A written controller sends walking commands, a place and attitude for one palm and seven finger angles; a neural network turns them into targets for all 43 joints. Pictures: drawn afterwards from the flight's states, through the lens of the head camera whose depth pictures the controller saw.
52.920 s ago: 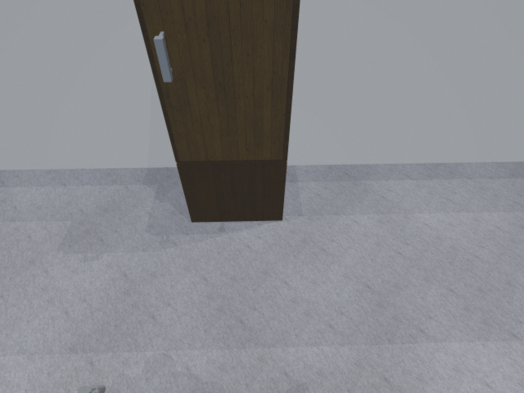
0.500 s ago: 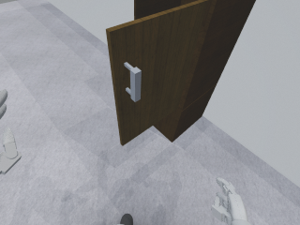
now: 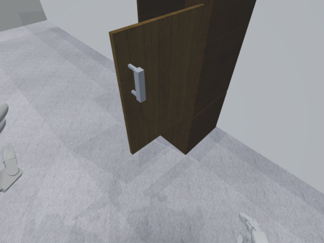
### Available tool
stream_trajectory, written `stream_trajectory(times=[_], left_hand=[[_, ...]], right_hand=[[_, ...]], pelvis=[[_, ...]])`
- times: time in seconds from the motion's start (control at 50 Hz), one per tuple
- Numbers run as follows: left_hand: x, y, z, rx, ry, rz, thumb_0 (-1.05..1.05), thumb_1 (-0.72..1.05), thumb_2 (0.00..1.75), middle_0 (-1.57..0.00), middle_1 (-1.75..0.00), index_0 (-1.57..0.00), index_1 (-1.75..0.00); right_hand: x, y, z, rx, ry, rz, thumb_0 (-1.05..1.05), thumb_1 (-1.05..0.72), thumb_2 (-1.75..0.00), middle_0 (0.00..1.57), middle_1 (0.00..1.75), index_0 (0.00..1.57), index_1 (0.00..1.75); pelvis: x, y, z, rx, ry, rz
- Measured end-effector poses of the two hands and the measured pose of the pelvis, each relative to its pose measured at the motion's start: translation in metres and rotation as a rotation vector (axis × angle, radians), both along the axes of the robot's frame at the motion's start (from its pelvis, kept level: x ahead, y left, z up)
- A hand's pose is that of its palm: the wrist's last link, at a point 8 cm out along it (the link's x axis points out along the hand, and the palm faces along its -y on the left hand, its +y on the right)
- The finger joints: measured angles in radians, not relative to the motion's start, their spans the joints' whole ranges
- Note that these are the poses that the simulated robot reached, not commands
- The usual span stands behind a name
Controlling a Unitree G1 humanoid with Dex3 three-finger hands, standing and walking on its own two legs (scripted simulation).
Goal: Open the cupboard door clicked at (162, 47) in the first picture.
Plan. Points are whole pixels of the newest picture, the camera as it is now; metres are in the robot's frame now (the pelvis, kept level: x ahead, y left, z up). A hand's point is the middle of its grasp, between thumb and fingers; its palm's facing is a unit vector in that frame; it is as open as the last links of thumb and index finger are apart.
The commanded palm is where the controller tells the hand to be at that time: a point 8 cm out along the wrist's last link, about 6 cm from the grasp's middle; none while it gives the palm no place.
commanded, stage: stop stepping back and stand still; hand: left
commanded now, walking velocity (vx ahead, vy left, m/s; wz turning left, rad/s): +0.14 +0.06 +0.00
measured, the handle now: (136, 83) +0.59 +0.11 +0.08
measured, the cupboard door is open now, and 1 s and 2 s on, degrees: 87 87 87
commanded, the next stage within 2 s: let the arm hang, fingers relaxed in 0.10 s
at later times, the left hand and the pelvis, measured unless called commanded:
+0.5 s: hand out of the picture +0.06 +0.19 -0.16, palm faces +0.15 -0.97 -0.19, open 6.9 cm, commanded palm none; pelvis +0.00 +0.01 +0.00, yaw +5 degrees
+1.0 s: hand out of the picture -0.02 +0.20 -0.16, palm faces +0.10 -0.97 -0.20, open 7.4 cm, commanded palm none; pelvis +0.00 +0.03 +0.01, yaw +4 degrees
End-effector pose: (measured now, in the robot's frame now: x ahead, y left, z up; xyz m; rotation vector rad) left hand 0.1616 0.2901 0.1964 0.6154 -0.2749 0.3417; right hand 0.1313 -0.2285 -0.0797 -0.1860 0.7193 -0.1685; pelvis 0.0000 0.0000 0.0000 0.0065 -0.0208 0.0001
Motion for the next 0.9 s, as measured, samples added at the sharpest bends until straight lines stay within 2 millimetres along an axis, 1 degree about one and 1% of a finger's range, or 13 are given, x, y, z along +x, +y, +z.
stream_trajectory(times=[0.1,0.2,0.22,0.24,0.28,0.34,0.4,0.46,0.54,0.62,0.7,0.8,0.9], left_hand=[[-0.009,0.003,-0.002,-0.042,0.007,0.041,0.01,0.88,0.90,-0.22,-0.30,-0.22,-0.30],[-0.004,0.014,-0.008,-0.086,-0.011,0.085,0.01,0.88,0.90,-0.22,-0.30,-0.22,-0.30],[0.000,0.017,-0.017,-0.078,0.009,0.075,0.01,0.88,0.90,-0.22,-0.30,-0.21,-0.30],[0.007,0.021,-0.035,-0.095,0.078,0.075,0.00,0.89,0.90,-0.21,-0.30,-0.21,-0.30],[0.020,0.027,-0.093,-0.194,0.304,0.112,0.00,0.89,0.90,-0.21,-0.30,-0.21,-0.30],[0.010,0.015,-0.193,-0.362,0.693,0.180,0.00,0.90,0.90,-0.20,-0.30,-0.20,-0.30],[-0.035,-0.022,-0.272,-0.504,1.044,0.201,0.00,0.90,0.90,-0.20,-0.30,-0.20,-0.30],[-0.093,-0.062,-0.320,-0.642,1.304,0.214,0.00,0.91,0.90,-0.20,-0.30,-0.20,-0.30],[-0.138,-0.051,-0.330,-0.710,1.382,0.354,-0.05,1.02,0.90,-0.21,-0.30,-0.21,-0.30],[-0.178,-0.041,-0.328,-0.700,1.508,0.416,-0.04,1.00,0.90,-0.21,-0.30,-0.21,-0.30],[-0.205,-0.036,-0.324,-0.691,1.599,0.460,-0.02,0.96,0.90,-0.21,-0.30,-0.21,-0.30],[-0.217,-0.034,-0.321,-0.690,1.639,0.475,-0.01,0.93,0.90,-0.20,-0.30,-0.20,-0.30],[-0.208,-0.037,-0.323,-0.696,1.620,0.449,0.00,0.91,0.90,-0.20,-0.30,-0.20,-0.30]], right_hand=[[0.000,-0.004,-0.003,-0.005,0.055,0.012,0.01,-0.90,-0.90,0.20,0.30,0.20,0.30],[0.009,-0.008,0.002,-0.057,0.041,0.021,0.01,-0.90,-0.90,0.20,0.30,0.20,0.30],[0.013,-0.009,-0.002,-0.060,0.031,0.041,0.01,-0.90,-0.90,0.20,0.30,0.20,0.29],[0.016,-0.011,-0.009,-0.054,0.048,0.058,0.01,-0.90,-0.90,0.20,0.30,0.20,0.29],[0.019,-0.011,-0.024,-0.041,0.110,0.078,0.01,-0.90,-0.90,0.20,0.30,0.20,0.29],[0.016,-0.007,-0.042,-0.014,0.182,0.101,0.01,-0.90,-0.90,0.20,0.30,0.20,0.29],[0.004,0.001,-0.051,0.024,0.260,0.088,0.01,-0.90,-0.90,0.20,0.30,0.20,0.29],[-0.018,0.007,-0.054,0.033,0.366,0.068,0.00,-0.90,-0.90,0.20,0.30,0.20,0.29],[-0.056,0.016,-0.055,0.026,0.529,0.060,0.00,-0.91,-0.90,0.20,0.30,0.20,0.29],[-0.085,0.014,-0.056,0.019,0.634,0.026,0.00,-0.93,-0.90,0.20,0.30,0.20,0.29],[-0.108,0.016,-0.057,0.027,0.699,0.004,0.00,-0.92,-0.90,0.20,0.30,0.20,0.29],[-0.126,0.025,-0.059,0.045,0.742,-0.010,0.00,-0.91,-0.90,0.20,0.30,0.20,0.29],[-0.131,0.037,-0.061,0.068,0.744,-0.012,0.00,-0.91,-0.90,0.20,0.30,0.20,0.29]], pelvis=[[0.001,0.000,0.007,0.010,0.005,-0.004],[0.008,0.007,0.005,0.003,0.002,0.009],[0.009,0.010,0.001,-0.012,0.013,0.020],[0.008,0.013,-0.003,-0.010,0.021,0.034],[0.005,0.016,-0.007,0.006,0.032,0.054],[0.002,0.014,-0.012,0.031,0.033,0.079],[0.003,0.010,-0.009,0.023,0.012,0.085],[0.005,0.009,-0.005,0.004,-0.001,0.085],[0.004,0.007,0.002,-0.007,-0.006,0.091],[0.004,0.012,0.008,-0.014,-0.002,0.087],[0.003,0.017,0.011,-0.013,-0.001,0.082],[0.003,0.023,0.012,-0.010,-0.004,0.077],[0.002,0.027,0.012,-0.007,-0.008,0.073]])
